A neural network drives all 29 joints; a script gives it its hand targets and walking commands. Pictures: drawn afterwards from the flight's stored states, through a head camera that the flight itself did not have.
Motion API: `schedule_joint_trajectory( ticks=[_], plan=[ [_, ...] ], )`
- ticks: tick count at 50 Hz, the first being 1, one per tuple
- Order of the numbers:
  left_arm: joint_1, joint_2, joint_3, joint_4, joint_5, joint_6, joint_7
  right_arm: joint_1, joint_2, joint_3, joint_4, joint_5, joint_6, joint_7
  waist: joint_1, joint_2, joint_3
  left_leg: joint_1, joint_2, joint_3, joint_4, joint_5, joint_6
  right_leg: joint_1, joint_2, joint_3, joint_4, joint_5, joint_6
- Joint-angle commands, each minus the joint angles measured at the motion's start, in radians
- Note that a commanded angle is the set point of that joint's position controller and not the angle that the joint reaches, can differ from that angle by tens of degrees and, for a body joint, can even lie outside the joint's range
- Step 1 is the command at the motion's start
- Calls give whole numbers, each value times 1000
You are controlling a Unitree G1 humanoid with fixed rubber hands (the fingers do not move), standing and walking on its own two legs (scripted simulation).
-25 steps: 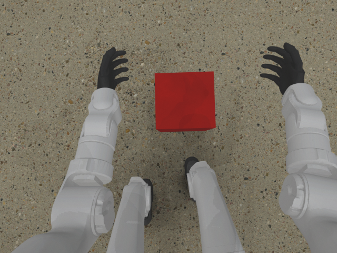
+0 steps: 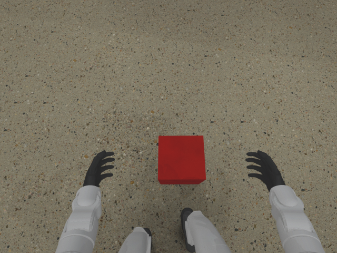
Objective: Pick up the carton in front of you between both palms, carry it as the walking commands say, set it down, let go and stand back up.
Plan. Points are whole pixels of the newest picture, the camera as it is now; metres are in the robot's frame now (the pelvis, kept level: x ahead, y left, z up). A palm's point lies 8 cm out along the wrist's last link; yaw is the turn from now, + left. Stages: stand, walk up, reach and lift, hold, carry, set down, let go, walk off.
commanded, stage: let go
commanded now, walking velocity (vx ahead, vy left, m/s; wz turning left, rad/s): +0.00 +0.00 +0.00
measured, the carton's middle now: (180, 161) +0.41 -0.07 -0.61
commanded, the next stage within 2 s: stand in 0.74 s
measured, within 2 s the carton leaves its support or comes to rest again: neither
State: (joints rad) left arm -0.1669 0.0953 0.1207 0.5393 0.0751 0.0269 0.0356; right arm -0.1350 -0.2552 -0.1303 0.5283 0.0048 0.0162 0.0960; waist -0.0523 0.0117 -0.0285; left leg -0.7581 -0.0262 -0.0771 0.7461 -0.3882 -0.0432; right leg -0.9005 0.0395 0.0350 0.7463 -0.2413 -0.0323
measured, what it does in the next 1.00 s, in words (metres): shifts its weight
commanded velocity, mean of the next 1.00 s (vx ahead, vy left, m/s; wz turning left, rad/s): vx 0.00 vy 0.00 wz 0.00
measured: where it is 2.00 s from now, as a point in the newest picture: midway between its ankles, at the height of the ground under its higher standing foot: (167, 248)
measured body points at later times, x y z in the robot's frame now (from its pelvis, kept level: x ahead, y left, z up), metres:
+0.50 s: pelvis +0.03 +0.05 +0.04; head +0.05 +0.05 +0.49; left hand +0.21 +0.28 -0.03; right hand +0.20 -0.18 -0.04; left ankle -0.03 +0.15 -0.70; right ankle +0.05 -0.09 -0.70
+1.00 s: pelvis +0.04 +0.03 +0.03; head +0.05 +0.02 +0.48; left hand +0.18 +0.32 -0.06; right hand +0.19 -0.25 -0.06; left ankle -0.03 +0.15 -0.70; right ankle +0.05 -0.09 -0.70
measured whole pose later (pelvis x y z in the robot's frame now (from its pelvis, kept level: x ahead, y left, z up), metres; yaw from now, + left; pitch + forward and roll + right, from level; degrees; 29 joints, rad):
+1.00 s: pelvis +0.04 +0.03 +0.03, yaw +0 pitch +0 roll -1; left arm 0.18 0.30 0.05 0.74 0.05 0.02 0.02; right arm 0.23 -0.34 -0.05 0.62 -0.04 0.04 -0.02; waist 0.00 0.04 0.01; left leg -0.13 -0.03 -0.09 0.53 -0.40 0.01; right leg -0.27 0.02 0.03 0.55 -0.28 0.00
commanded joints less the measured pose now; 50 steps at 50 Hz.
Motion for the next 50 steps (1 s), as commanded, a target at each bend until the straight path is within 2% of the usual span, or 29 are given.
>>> schedule_joint_trajectory(
  ticks=[1, 6, 11, 16, 22, 30, 33, 34, 35, 36, 37, 38, 41, 43, 50],
  plan=[
    [99, 99, 8, -83, -6, -37, -20, 107, -64, 8, -114, 9, -33, -18, 6, -87, -455, -71, -47, 88, -154, 141, 23, 861, -49, 59, -78, 486, 46],
    [231, 131, -16, -124, -25, -57, -45, 269, -48, 41, -172, 15, -46, -37, 20, -47, -314, 161, -30, 66, -268, 209, 27, 898, -35, 33, -192, 441, 45],
    [310, 152, -36, -164, -44, -48, -64, 332, -52, 57, -196, 14, -30, -39, 41, 23, -141, 332, -12, 48, -378, 251, 22, 920, -9, -5, -292, 324, 42],
    [336, 168, -60, -197, -60, -9, -84, 348, -63, 57, -205, 5, 19, -29, 47, 64, 0, 359, 27, 31, -455, 200, 27, 981, 18, -35, -317, 231, 47],
    [326, 169, -75, -204, -70, 40, -94, 333, -82, 47, -204, -14, 75, -23, 41, 56, 102, 332, 59, 10, -490, 173, 38, 1048, 37, -54, -296, 207, 55],
    [356, 187, -58, -196, -63, 69, -90, 353, -68, 45, -212, -17, 93, -30, 55, 27, 43, 473, 24, 25, -412, 420, 20, 1011, 26, -31, -309, 312, 42],
    [358, 192, -54, -196, -60, 68, -91, 355, -61, 47, -215, -14, 89, -33, 60, 29, 14, 502, 14, 32, -395, 472, 14, 1004, 21, -22, -307, 356, 41],
    [409, 182, -67, -125, -77, 40, -69, 330, -107, 35, -240, -43, 141, -58, 49, 2, -55, 568, 16, 23, -357, 575, 9, 969, 52, -32, -263, 350, 46],
    [396, 190, -64, -151, -67, 31, -58, 364, -95, 44, -230, -36, 149, -67, 52, 29, -42, 561, 12, 26, -339, 612, 2, 942, 48, -31, -260, 344, 45],
    [383, 191, -67, -156, -73, 27, -53, 365, -93, 50, -228, -34, 152, -73, 51, 30, -42, 560, 12, 26, -333, 616, 1, 925, 47, -28, -258, 347, 45],
    [372, 193, -71, -163, -78, 24, -51, 363, -86, 57, -226, -30, 154, -76, 51, 33, -40, 552, 11, 26, -331, 610, 2, 914, 47, -24, -256, 354, 45],
    [360, 318, -33, 1, -34, 19, -23, 323, -178, 25, -105, -32, 99, -109, 61, 62, -5, 510, 38, 30, -279, 412, 2, 806, -69, -7, -239, 319, 49],
    [342, 307, -42, 32, -23, 1, -7, 337, -156, 42, -69, -45, 35, -117, 53, 32, -8, 527, 51, -15, -305, 242, 22, 723, -79, 21, -253, 175, 29],
    [320, 306, -45, 64, -24, -10, -9, 327, -163, 46, -41, -47, 19, -113, 53, 11, -9, 537, 57, -33, -301, 244, 32, 708, -79, 27, -255, 163, 25],
    [307, 335, -42, 147, -31, -27, -6, 345, -201, 50, 33, -47, -6, -120, 52, -14, -19, 560, 66, -48, -291, 335, 37, 730, -92, 46, -256, 245, 13]
  ],
)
